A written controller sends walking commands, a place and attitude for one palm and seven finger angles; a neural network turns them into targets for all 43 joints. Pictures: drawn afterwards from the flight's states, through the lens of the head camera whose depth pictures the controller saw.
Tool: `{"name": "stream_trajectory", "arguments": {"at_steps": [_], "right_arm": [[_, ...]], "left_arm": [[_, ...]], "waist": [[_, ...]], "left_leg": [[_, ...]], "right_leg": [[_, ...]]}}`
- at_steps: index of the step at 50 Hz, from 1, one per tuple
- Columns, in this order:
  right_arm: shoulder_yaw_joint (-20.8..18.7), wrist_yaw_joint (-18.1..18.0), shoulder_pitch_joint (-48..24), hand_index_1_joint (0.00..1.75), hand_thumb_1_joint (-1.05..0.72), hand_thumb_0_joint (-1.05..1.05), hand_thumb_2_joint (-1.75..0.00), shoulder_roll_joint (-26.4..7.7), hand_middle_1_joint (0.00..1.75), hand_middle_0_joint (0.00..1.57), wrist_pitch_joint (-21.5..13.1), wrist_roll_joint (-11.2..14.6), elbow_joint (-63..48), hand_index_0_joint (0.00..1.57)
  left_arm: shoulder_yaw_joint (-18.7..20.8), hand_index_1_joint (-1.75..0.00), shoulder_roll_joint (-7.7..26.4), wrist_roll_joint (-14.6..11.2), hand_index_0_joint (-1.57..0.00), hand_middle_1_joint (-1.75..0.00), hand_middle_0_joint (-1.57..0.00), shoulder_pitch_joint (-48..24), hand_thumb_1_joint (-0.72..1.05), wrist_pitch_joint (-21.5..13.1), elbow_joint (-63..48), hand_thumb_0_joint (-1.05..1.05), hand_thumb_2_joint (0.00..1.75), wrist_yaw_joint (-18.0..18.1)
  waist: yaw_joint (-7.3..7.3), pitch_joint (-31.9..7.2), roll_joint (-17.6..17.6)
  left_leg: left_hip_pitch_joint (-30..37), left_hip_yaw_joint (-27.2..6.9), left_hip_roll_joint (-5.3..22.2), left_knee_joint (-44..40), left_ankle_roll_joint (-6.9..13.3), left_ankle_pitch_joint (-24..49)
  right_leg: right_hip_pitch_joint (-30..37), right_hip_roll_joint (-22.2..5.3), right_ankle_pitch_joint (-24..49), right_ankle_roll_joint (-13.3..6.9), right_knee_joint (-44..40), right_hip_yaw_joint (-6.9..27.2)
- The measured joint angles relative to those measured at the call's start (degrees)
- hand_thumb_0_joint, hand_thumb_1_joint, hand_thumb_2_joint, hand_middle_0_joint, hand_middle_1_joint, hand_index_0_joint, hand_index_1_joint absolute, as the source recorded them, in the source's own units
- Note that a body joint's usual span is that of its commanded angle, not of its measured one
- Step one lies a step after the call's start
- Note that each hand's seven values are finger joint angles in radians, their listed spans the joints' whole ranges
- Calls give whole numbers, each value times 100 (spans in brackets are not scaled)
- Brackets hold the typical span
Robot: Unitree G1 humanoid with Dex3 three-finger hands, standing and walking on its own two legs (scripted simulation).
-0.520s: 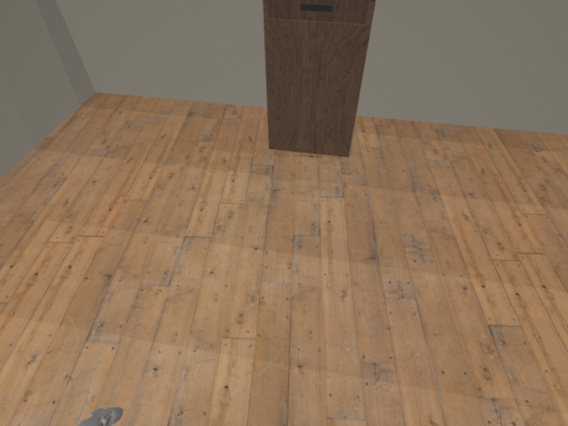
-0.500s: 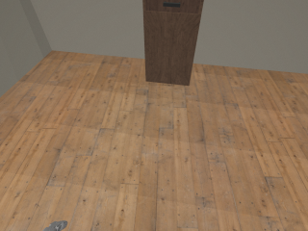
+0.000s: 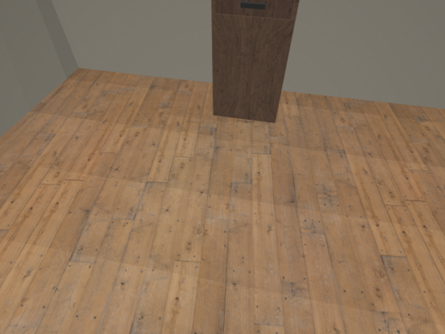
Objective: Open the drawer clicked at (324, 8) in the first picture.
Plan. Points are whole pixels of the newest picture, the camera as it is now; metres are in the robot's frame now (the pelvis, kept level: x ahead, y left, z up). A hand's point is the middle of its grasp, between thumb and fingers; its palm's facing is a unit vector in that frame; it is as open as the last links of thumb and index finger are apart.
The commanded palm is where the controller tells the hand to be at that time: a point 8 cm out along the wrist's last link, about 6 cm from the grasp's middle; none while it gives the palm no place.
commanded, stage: stand and wait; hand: left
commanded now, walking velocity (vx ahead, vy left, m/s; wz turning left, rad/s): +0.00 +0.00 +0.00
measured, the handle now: (253, 4) +1.65 -0.07 +0.01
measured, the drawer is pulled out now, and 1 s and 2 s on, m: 0.00 0.00 0.00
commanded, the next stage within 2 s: look at it before walking up in 0.30 s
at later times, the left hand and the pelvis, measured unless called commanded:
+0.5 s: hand out of the picture +0.07 +0.25 -0.15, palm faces -0.04 -0.94 -0.33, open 7.3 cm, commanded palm none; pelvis -0.01 +0.00 +0.00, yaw +0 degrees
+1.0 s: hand out of the picture +0.08 +0.25 -0.15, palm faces -0.04 -0.94 -0.34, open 7.3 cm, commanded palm none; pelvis +0.00 +0.00 +0.00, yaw +0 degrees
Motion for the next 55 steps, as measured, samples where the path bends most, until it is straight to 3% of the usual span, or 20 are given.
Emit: {"name": "stream_trajectory", "arguments": {"at_steps": [55], "right_arm": [[45,2,-66,30,-90,1,-90,55,30,20,12,5,271,20]], "left_arm": [[-25,-30,-52,11,-21,-30,-20,-18,91,-29,162,1,90,53]], "waist": [[8,-68,-12]], "left_leg": [[176,57,27,-271,-7,97]], "right_leg": [[170,22,136,20,-309,54]]}}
